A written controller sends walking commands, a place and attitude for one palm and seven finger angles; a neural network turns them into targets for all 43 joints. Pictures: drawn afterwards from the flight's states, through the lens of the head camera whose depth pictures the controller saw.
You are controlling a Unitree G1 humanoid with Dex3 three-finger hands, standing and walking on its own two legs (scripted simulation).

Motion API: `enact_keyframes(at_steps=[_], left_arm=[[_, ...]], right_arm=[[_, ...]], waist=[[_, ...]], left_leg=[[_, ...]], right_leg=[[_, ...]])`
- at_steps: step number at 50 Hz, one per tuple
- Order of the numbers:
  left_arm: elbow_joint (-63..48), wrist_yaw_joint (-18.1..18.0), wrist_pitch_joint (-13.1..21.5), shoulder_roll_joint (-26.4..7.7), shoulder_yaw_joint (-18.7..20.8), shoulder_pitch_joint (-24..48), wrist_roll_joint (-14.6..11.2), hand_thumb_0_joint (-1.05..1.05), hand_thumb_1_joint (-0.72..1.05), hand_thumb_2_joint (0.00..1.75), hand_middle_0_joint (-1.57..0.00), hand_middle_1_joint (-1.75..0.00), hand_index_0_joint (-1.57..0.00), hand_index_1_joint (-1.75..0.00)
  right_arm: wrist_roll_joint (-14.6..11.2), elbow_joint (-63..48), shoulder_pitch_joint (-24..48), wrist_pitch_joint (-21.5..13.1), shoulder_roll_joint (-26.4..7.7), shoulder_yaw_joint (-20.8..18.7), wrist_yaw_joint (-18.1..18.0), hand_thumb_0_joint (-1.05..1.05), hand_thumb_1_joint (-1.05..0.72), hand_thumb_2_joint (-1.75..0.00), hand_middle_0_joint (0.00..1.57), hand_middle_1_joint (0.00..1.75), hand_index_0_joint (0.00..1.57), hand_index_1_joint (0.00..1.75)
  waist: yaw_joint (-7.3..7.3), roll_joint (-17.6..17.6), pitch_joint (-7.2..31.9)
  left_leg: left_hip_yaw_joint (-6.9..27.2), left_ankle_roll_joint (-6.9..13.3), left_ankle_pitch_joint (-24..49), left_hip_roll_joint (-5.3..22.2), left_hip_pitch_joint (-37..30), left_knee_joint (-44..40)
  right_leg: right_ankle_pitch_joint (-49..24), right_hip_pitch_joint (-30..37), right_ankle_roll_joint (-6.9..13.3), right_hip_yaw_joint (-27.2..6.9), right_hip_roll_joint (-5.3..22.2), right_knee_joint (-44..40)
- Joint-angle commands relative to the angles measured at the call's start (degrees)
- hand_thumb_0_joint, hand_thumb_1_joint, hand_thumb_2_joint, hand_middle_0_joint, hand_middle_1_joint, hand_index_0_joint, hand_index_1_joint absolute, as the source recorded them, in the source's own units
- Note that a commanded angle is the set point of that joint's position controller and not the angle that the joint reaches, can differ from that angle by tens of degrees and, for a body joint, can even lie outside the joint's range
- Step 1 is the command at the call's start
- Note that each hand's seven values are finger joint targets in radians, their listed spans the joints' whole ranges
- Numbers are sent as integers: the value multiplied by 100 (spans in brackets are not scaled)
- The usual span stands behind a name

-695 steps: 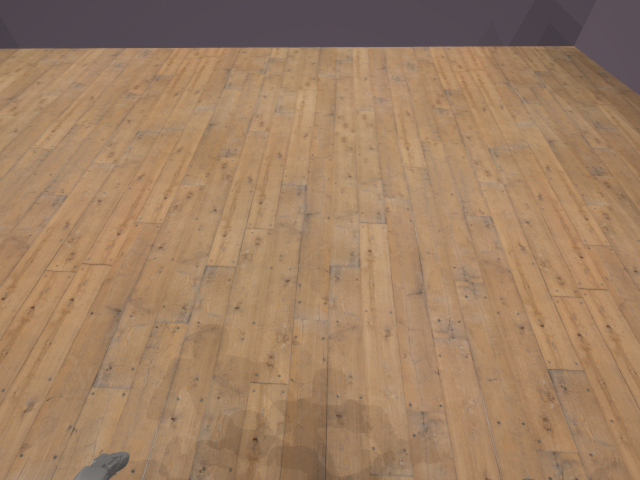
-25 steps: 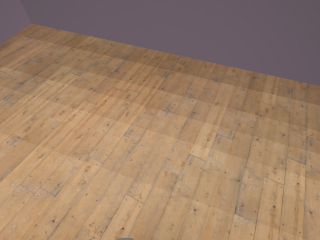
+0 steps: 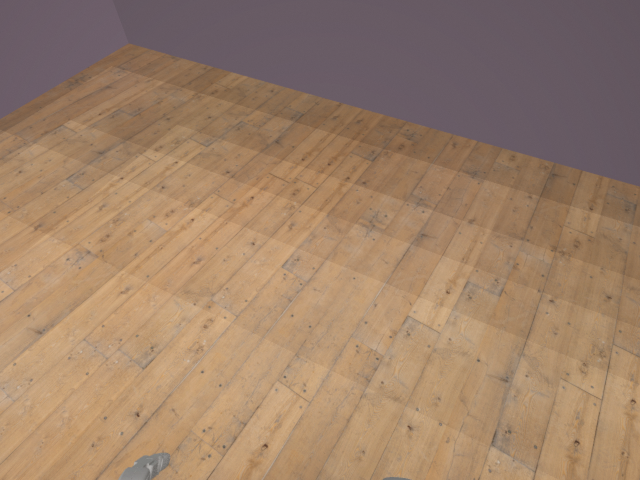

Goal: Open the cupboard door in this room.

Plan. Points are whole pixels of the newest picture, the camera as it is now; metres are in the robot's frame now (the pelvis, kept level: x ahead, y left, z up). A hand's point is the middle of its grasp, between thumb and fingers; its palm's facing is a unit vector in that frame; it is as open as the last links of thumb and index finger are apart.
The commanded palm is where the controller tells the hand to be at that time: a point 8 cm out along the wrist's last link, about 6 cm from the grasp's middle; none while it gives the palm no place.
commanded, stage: turn or walk to find it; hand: left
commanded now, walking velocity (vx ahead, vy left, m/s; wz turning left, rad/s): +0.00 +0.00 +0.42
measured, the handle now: out of the picture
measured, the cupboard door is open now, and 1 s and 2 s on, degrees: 0 0 0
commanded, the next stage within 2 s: none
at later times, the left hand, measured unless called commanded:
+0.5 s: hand out of the picture -0.05 +0.16 -0.16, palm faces +0.28 -0.93 -0.25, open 7.3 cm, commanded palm none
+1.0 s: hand out of the picture -0.06 +0.22 -0.16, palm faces +0.44 -0.87 -0.24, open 7.4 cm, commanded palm none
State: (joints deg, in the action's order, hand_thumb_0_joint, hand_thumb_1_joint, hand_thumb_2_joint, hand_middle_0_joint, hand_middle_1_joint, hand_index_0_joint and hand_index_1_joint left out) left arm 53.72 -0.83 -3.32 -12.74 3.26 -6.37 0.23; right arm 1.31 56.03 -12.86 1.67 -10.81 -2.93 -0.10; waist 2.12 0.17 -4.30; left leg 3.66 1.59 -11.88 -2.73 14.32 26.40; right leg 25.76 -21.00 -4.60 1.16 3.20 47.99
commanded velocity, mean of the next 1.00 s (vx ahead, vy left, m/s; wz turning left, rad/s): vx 0.00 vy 0.00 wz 0.42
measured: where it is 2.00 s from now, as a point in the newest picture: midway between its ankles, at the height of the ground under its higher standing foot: outside the picture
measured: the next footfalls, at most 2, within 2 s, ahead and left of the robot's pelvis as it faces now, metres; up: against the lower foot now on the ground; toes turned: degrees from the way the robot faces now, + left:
right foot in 0.08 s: +0.03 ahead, -0.13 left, +0.00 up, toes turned -1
left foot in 0.62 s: -0.07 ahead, +0.10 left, +0.00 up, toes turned +22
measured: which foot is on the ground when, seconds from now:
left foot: down 0.00-0.08, up 0.10-0.60, down 0.62-1.00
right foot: up 0.00-0.06, down 0.08-0.62, up 0.64-1.00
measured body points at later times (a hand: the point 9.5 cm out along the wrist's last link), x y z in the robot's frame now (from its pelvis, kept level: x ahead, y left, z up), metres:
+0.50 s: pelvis -0.03 -0.04 +0.00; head +0.01 -0.05 +0.45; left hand -0.06 +0.20 -0.14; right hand +0.08 -0.29 -0.16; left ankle -0.11 +0.11 -0.68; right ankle -0.01 -0.13 -0.74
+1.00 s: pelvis -0.06 -0.01 +0.00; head -0.04 +0.02 +0.45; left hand -0.08 +0.27 -0.14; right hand +0.10 -0.20 -0.14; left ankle -0.10 +0.08 -0.74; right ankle -0.01 -0.15 -0.69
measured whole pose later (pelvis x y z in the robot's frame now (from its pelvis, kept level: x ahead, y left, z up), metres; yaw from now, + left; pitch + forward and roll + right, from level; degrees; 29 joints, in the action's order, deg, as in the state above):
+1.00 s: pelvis -0.06 -0.01 +0.00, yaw +25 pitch +0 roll -1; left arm 54.5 -0.8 -3.4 -13.6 3.4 -7.8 0.4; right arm 1.1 55.5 -10.9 1.1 -10.2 -2.4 -0.2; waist 0.7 -0.8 -4.2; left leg 2.6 2.3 -13.7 -2.4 11.7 25.9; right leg 25.3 -23.5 -5.3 1.2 4.3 53.0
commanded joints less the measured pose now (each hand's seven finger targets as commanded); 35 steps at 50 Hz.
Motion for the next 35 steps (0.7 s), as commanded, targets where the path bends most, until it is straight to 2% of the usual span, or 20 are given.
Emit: enact_keyframes(at_steps=[1, 2, 3, 4, 5, 6, 7, 8, 10, 11, 17, 22, 26, 28, 29, 30, 31, 32, 34, 35], left_arm=[[-305, -62, 225, -422, 79, -507, -17, 0, 90, 90, -20, -30, -20, -30], [-255, -71, 272, -473, 98, -699, -12, 0, 90, 90, -20, -30, -20, -30], [-222, -97, 331, -720, 142, -864, 31, 0, 90, 90, -20, -30, -20, -30], [-223, -144, 384, -1207, 237, -992, 119, 0, 90, 90, -20, -30, -20, -30], [-315, -140, 358, -1343, 241, -931, 95, 0, 90, 90, -20, -30, -20, -30], [-395, -155, 338, -1159, 222, -639, 77, 0, 90, 90, -20, -30, -20, -30], [-478, -168, 344, -1021, 235, -269, 67, 0, 90, 90, -20, -30, -20, -30], [-532, -143, 335, -887, 170, -54, 58, 0, 90, 90, -20, -30, -20, -30], [-540, -127, 378, -648, 97, 45, 54, 0, 90, 90, -20, -30, -20, -30], [-512, -120, 408, -626, 87, -74, 57, 0, 90, 90, -20, -30, -20, -30], [-274, -130, 421, -720, 132, -753, 87, 0, 90, 90, -20, -30, -20, -30], [-66, -114, 397, -922, 182, -1179, 151, 0, 90, 90, -20, -30, -20, -30], [17, -100, 360, -1096, 236, -1184, 168, 0, 90, 90, -20, -30, -20, -30], [43, -93, 333, -1128, 247, -998, 128, 0, 90, 90, -20, -30, -20, -30], [23, -85, 302, -1070, 237, -896, 83, 0, 90, 90, -20, -30, -20, -30], [-39, -70, 262, -843, 195, -946, 39, 0, 90, 90, -20, -30, -20, -30], [-250, -41, 225, -446, 86, -865, 27, 0, 90, 90, -20, -30, -20, -30], [-307, -77, 143, -531, 56, -535, 71, 0, 90, 90, -20, -30, -20, -30], [-190, -59, 79, -547, 106, -411, 77, 0, 90, 90, -20, -30, -20, -30], [-128, -23, 96, -620, 121, -403, 71, 0, 90, 90, -20, -30, -20, -30]], right_arm=[[21, -416, 60, -55, -1171, -316, -79, 0, -90, -90, 20, 30, 20, 30], [-10, -435, 63, -49, -1116, -317, -69, 0, -90, -90, 20, 30, 20, 30], [-59, -439, 10, -56, -914, -302, -41, 0, -90, -90, 20, 30, 20, 30], [-92, -537, -57, -67, -538, -235, -10, 0, -90, -90, 20, 30, 20, 30], [-51, -633, 135, -9, -701, -301, -33, 0, -90, -90, 20, 30, 20, 30], [-14, -542, 120, 82, -789, -342, -18, 0, -90, -90, 20, 30, 20, 30], [6, -407, -31, 160, -764, -353, 4, 0, -90, -90, 20, 30, 20, 30], [19, -269, -118, 194, -763, -368, 37, 0, -90, -90, 20, 30, 20, 30], [19, -141, -379, 195, -675, -338, 90, 0, -90, -90, 20, 30, 20, 30], [18, -98, -431, 193, -619, -318, 92, 0, -90, -90, 20, 30, 20, 30], [11, -159, -1, 204, -658, -278, 78, 0, -90, -90, 20, 30, 20, 30], [-43, -298, 512, 134, -553, -168, 60, 0, -90, -90, 20, 30, 20, 30], [-109, -346, 497, 37, -520, -95, 37, 0, -90, -90, 20, 30, 20, 30], [-104, -265, 211, -11, -569, -99, 27, 0, -90, -90, 20, 30, 20, 30], [-95, -222, 3, -52, -668, -119, 41, 0, -90, -90, 20, 30, 20, 30], [-68, -209, -115, -106, -1031, -189, 38, 0, -90, -90, 20, 30, 20, 30], [-26, -239, -273, -119, -1569, -316, 0, 0, -90, -90, 20, 30, 20, 30], [-20, -158, -399, -43, -1698, -328, -27, 0, -90, -90, 20, 30, 20, 30], [4, -209, 86, -75, -1364, -229, -134, 0, -90, -90, 20, 30, 20, 30], [-8, -286, 276, -81, -1230, -184, -146, 0, -90, -90, 20, 30, 20, 30]], waist=[[-254, 817, 763], [-349, 599, 881], [-412, 34, 952], [-463, -1446, 987], [-525, -1470, 735], [-384, -1014, 552], [-220, -1211, 296], [-109, -889, 50], [43, -757, -27], [11, -770, 34], [-287, -930, 137], [-525, -1011, 387], [-520, -1186, 718], [-293, -1105, 815], [-128, -852, 896], [-55, 179, 1009], [66, 1756, 840], [178, 1326, 711], [-15, 1415, 371], [-83, 1178, 214]], left_leg=[[1615, 709, 2099, 1331, -163, -268], [1512, 512, 1692, 1131, 157, -45], [1229, 201, 737, 786, 820, 345], [279, -221, -1107, -5, 1795, 1497], [99, -301, -2208, -80, 1789, 2691], [300, -286, -1967, 74, 1683, 3511], [339, -296, -1709, 185, 1709, 3979], [239, -330, -1334, 232, 1681, 4343], [66, -412, -848, 312, 1683, 4496], [12, -469, -711, 303, 1723, 4493], [-102, -621, -861, 487, 1768, 3949], [-433, -580, -1516, 483, 1339, 2580], [-714, -454, -1542, 388, 724, 1414], [-855, -409, -729, 362, 44, 487], [-787, -344, 56, 415, -576, -264], [51, -125, 802, 1056, -1383, -696], [1683, 514, 2812, 2424, -1776, -783], [1491, 935, 2991, 2705, -1183, -754], [1111, 868, 2831, 2122, -878, -761], [945, 790, 2817, 1942, -703, -721]], right_leg=[[-668, 769, 90, 94, -151, -1519], [-1295, 1349, 107, 143, -105, -2296], [-1620, 2123, 204, -255, 377, -2861], [-1959, 2635, 700, -1630, 1785, -3104], [-2481, 1739, 1285, -2044, 2552, -3208], [-1987, 1176, 1417, -1633, 2318, -3286], [-1208, 753, 1308, -1451, 2060, -3464], [-923, 517, 1139, -1089, 1746, -3469], [-1482, 566, 955, -432, 1395, -3304], [-1749, 773, 912, -236, 1310, -3256], [-2043, 1344, 1087, -204, 1547, -3183], [-3365, 1797, 1289, -66, 1753, -2812], [-3944, 1953, 1320, 62, 1818, -2400], [-3629, 1627, 1049, 348, 1737, -2060], [-3172, 1216, 776, 595, 1575, -1674], [-2075, 333, 451, 845, 1150, -801], [779, -1083, 47, 952, 453, 257], [1129, -869, 104, 451, 414, 910], [499, -1028, 85, 109, 440, 1361], [184, -1028, 76, 65, 412, 1501]])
